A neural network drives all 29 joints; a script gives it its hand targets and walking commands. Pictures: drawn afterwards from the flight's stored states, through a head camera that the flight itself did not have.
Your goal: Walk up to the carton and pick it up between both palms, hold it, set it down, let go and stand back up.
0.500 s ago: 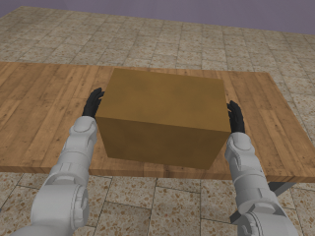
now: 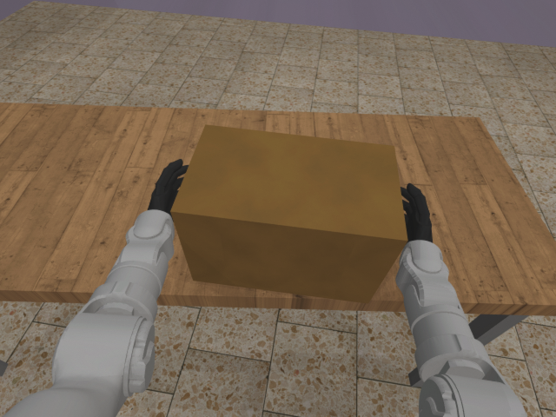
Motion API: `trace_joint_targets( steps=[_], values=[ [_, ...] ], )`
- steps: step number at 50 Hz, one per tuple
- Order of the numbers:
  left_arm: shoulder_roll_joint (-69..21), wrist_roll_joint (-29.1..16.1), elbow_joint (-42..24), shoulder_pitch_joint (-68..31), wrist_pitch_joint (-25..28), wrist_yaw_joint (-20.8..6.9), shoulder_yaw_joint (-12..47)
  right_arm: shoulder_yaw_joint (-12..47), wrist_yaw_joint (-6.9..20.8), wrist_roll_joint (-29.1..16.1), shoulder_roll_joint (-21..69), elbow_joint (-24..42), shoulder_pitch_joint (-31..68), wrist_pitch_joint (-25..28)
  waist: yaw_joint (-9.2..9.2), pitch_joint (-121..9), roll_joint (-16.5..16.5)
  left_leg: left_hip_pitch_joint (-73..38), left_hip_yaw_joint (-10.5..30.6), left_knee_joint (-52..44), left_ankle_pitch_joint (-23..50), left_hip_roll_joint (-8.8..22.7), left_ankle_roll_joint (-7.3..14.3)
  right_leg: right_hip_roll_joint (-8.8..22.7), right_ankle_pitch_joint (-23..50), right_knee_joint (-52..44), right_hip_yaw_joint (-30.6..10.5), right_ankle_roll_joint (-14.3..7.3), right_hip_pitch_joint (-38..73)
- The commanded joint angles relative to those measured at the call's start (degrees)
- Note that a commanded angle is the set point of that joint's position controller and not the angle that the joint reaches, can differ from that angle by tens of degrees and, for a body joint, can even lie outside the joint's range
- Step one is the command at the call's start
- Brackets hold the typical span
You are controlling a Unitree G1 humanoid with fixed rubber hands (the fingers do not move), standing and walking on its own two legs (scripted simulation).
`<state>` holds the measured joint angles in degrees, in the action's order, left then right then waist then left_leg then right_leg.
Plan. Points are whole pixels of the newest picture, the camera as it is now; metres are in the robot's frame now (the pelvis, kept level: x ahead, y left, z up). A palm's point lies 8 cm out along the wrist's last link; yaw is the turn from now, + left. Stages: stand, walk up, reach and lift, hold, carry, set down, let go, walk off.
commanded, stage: set down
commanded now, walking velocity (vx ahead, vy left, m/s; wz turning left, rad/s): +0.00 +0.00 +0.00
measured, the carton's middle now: (288, 216) +0.41 -0.01 +0.05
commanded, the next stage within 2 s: none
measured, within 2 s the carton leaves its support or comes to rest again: rests again in 0.04 s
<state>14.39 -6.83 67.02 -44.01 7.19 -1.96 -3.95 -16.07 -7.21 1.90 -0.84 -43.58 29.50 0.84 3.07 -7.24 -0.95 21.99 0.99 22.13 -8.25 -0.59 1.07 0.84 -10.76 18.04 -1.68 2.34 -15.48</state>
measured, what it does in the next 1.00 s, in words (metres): stands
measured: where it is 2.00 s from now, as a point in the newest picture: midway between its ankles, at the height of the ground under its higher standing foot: outside the picture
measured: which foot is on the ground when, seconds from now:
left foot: down 0.00-1.00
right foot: down 0.00-1.00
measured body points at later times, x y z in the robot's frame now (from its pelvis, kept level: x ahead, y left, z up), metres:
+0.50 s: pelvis -0.01 +0.00 -0.01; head +0.02 +0.02 +0.44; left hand +0.42 +0.19 +0.05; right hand +0.37 -0.20 +0.05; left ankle +0.02 +0.10 -0.75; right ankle -0.03 -0.15 -0.74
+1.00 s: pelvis -0.02 +0.00 -0.02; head +0.04 +0.03 +0.43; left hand +0.43 +0.25 +0.05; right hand +0.38 -0.25 +0.07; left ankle +0.02 +0.10 -0.74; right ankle -0.03 -0.15 -0.74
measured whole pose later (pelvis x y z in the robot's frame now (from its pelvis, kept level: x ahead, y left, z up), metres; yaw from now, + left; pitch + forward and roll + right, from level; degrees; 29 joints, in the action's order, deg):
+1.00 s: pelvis -0.02 +0.00 -0.02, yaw -2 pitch +14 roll -2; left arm 29.4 -24.7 64.7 -46.4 1.9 -3.4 4.5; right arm 3.8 -6.2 -24.1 -17.3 -52.3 40.1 0.1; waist 4.9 -8.8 -1.5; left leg 36.2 -0.1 33.4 -11.6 1.5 1.0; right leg -1.1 -13.3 29.0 -2.5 2.2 -30.1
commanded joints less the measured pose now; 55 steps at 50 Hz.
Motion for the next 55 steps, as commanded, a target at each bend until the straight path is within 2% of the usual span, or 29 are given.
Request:
trace_joint_targets(
  steps=[1,6,7,12,14,17,18,20,24,25,27,29,32,33,34,35,38,40,41,42,44,45,47,48,49,50,51,54,55],
  values=[
    [-40.2,0.5,-18.2,-50.3,7.9,-10.0,16.3,25.1,10.6,0.4,35.5,15.2,51.8,6.4,0.29,-40.0,6.0,-25.1,-1.4,2.9,25.3,0.2,-5.7,-2.7,20.0,1.4,3.4,-1.6,5.4],
    [-38.8,0.5,-14.4,-49.5,9.7,-10.0,15.4,24.3,10.6,0.8,35.7,14.3,51.8,7.3,0.27,-39.9,5.4,-21.7,-1.5,2.9,21.9,-0.2,-4.8,-2.1,20.2,2.5,2.7,-1.3,6.3],
    [-39.0,0.5,-14.7,-50.3,10.4,-9.8,15.6,25.2,10.7,0.4,36.5,14.1,52.5,7.6,-0.56,-40.8,5.4,-21.2,-1.6,3.0,22.0,-0.2,-4.8,-2.0,20.5,2.9,2.7,-1.2,6.0],
    [-37.2,-0.2,-13.3,-50.6,12.1,-9.8,15.2,23.4,10.4,1.5,35.0,10.7,49.9,8.0,1.13,-40.2,5.2,-21.0,-1.4,3.3,21.4,-0.3,-4.6,-1.9,20.6,3.3,2.7,-1.0,4.9],
    [-35.1,0.1,-12.3,-50.3,12.7,-9.4,14.0,22.5,10.5,1.0,33.3,9.4,49.6,8.5,0.51,-39.8,5.7,-21.7,-1.4,3.9,22.5,-0.1,-4.8,-2.2,19.3,3.5,2.9,-1.5,3.6],
    [-30.1,-0.3,-9.9,-50.9,13.3,-8.9,12.3,19.0,10.0,1.0,27.0,7.3,49.4,9.2,1.03,-38.3,6.2,-21.6,-1.6,3.5,19.3,0.0,-4.8,-2.0,16.0,3.4,3.0,-1.6,1.6],
    [-24.1,-0.5,-9.0,-50.4,13.6,-8.1,10.3,16.8,9.6,0.4,20.7,6.6,49.0,9.5,0.98,-39.5,5.9,-21.3,-1.8,3.5,18.6,-0.2,-4.6,-1.9,16.0,3.5,2.9,-1.8,1.6],
    [-23.1,1.0,-7.2,-51.5,13.6,-8.0,7.9,12.6,8.9,2.5,21.6,4.0,48.5,9.7,1.75,-36.9,5.4,-20.7,-1.9,3.2,17.5,-0.1,-4.4,-1.5,15.1,3.3,3.2,-1.5,1.5],
    [-7.2,-0.9,-5.7,-50.5,13.3,-4.8,3.7,7.1,6.0,1.4,4.0,0.6,46.4,10.9,2.26,-40.2,6.3,-22.6,-2.5,4.6,19.6,0.6,-5.6,-2.1,16.5,4.2,4.0,-1.2,1.0],
    [-1.5,-2.7,-7.4,-50.5,13.0,-3.0,3.5,6.2,4.7,-0.1,-2.2,0.7,45.9,10.9,2.50,-41.6,7.1,-23.6,-2.2,5.4,20.3,1.1,-6.2,-2.3,15.5,4.5,4.3,-1.2,-0.5],
    [18.8,-5.5,-5.5,-46.7,11.6,1.6,-1.2,4.4,1.0,-5.1,-20.7,-1.1,42.4,10.4,0.92,-42.5,7.0,-21.1,-3.8,5.6,17.4,1.2,-6.3,-2.9,16.0,5.9,3.6,-1.0,0.0],
    [22.3,-9.6,-2.9,-48.0,10.0,2.4,1.0,6.5,-0.3,-9.7,-21.6,-0.6,47.4,8.8,0.87,-41.3,4.4,-16.8,-4.0,6.4,14.0,1.1,-5.5,-2.8,15.7,7.0,3.2,-1.0,1.9],
    [21.9,-14.2,-3.9,-45.1,8.1,2.1,6.3,9.7,-0.6,-16.1,-22.5,-0.1,46.5,7.4,2.25,-44.6,6.1,-18.9,-4.3,9.1,16.4,0.7,-5.3,-3.6,17.3,8.3,3.8,-1.6,-1.3],
    [21.9,-15.2,-4.8,-42.3,7.1,1.8,6.8,11.9,-0.1,-18.1,-23.3,1.9,45.7,6.9,1.36,-45.0,5.8,-20.5,-4.3,10.1,19.7,0.6,-5.1,-4.1,18.7,8.5,3.9,-1.7,-2.3],
    [22.1,-16.4,-0.5,-42.3,6.0,1.4,7.7,13.6,0.1,-19.8,-24.0,-1.5,46.8,5.8,0.53,-43.0,5.1,-19.8,-4.2,11.2,20.4,0.7,-4.9,-4.4,17.4,8.4,3.7,-2.1,-4.9],
    [21.0,-17.0,-3.2,-41.6,5.1,1.0,8.9,15.0,0.5,-21.6,-24.4,-1.6,45.7,5.3,1.39,-43.1,6.0,-21.6,-3.8,11.8,22.2,0.8,-4.8,-4.6,18.1,8.3,3.9,-2.6,-5.9],
    [22.8,-17.3,-4.2,-40.6,2.2,-0.1,9.1,17.3,1.1,-25.2,-26.1,-3.1,44.6,3.9,0.50,-38.9,6.3,-21.5,-3.3,12.0,22.0,0.6,-4.2,-4.8,16.7,7.9,4.2,-2.9,-8.9],
    [24.6,-18.7,-7.5,-41.2,1.7,-0.5,9.8,16.7,1.2,-25.5,-27.7,-0.1,45.6,4.0,1.31,-41.5,6.9,-21.1,-3.1,12.3,20.3,0.5,-3.8,-4.6,16.1,8.1,4.5,-3.2,-9.5],
    [24.4,-18.8,-8.4,-40.3,1.0,-0.8,8.9,17.1,1.6,-26.1,-26.9,1.2,45.0,4.0,0.83,-42.1,6.5,-21.4,-3.1,12.7,21.3,0.3,-3.8,-4.7,16.9,8.1,4.4,-3.1,-9.4],
    [24.7,-19.1,-9.1,-40.2,0.8,-1.0,8.8,16.8,1.7,-25.9,-27.7,1.7,45.4,3.9,1.31,-41.7,7.3,-22.2,-3.0,12.8,22.2,0.3,-3.7,-4.8,17.3,8.1,4.6,-3.3,-10.6],
    [25.6,-18.4,-10.6,-37.2,0.1,-1.6,6.9,18.5,1.7,-26.2,-26.1,2.9,41.6,4.0,0.46,-42.1,6.9,-21.6,-3.4,13.0,23.3,-0.3,-3.1,-4.3,20.4,8.4,3.8,-2.8,-8.9],
    [25.5,-18.8,-10.7,-39.5,-0.2,-1.5,7.8,17.1,1.8,-26.1,-27.3,4.3,46.2,3.4,1.13,-43.4,7.7,-19.4,-3.2,12.7,20.9,-0.3,-3.0,-4.5,17.9,8.6,3.8,-3.2,-10.3],
    [26.2,-17.9,-12.8,-37.5,-0.6,-1.9,5.9,17.6,1.4,-25.3,-26.7,4.7,42.5,3.4,0.50,-43.4,7.7,-19.7,-3.2,12.3,20.4,-0.6,-2.6,-4.0,18.3,8.6,3.5,-2.7,-9.3],
    [27.2,-18.0,-15.8,-37.0,-1.1,-1.9,6.2,17.7,1.2,-25.6,-26.8,5.9,41.7,3.3,1.25,-43.3,8.7,-19.9,-3.3,12.2,20.6,-0.8,-3.0,-4.0,19.3,8.4,4.1,-2.5,-8.1],
    [27.0,-17.6,-19.3,-33.8,-1.3,-1.9,4.8,18.2,1.1,-25.9,-26.5,8.6,39.2,3.8,0.35,-45.3,8.5,-21.1,-3.3,12.3,22.6,-0.9,-3.1,-4.2,21.7,9.0,3.9,-2.2,-7.1],
    [27.9,-18.0,-22.3,-36.3,-1.5,-1.7,5.0,16.3,1.0,-25.4,-27.8,8.3,39.9,3.6,1.64,-46.4,10.4,-21.5,-2.6,12.7,23.4,-0.6,-3.9,-4.5,20.9,9.1,4.6,-2.8,-8.0],
    [28.5,-17.5,-24.3,-35.5,-1.9,-1.4,3.8,14.9,1.1,-25.0,-28.0,10.0,39.5,3.4,1.34,-47.0,11.2,-22.9,-2.6,12.8,24.5,-0.5,-4.4,-4.7,21.0,8.8,4.6,-2.9,-8.8],
    [29.1,-16.9,-27.1,-30.6,-4.0,-1.5,2.0,13.7,0.7,-23.5,-28.1,12.9,35.8,3.3,1.50,-45.9,9.7,-22.2,-1.9,12.1,22.8,-0.8,-4.5,-4.7,20.8,8.4,4.7,-2.7,-7.9],
    [28.7,-17.1,-29.9,-27.8,-4.7,-1.5,2.9,12.8,0.6,-23.0,-28.3,14.1,33.5,3.1,3.16,-45.7,9.9,-22.3,-1.8,11.9,22.8,-0.8,-4.6,-4.9,22.6,8.2,4.6,-2.4,-6.1]
  ],
)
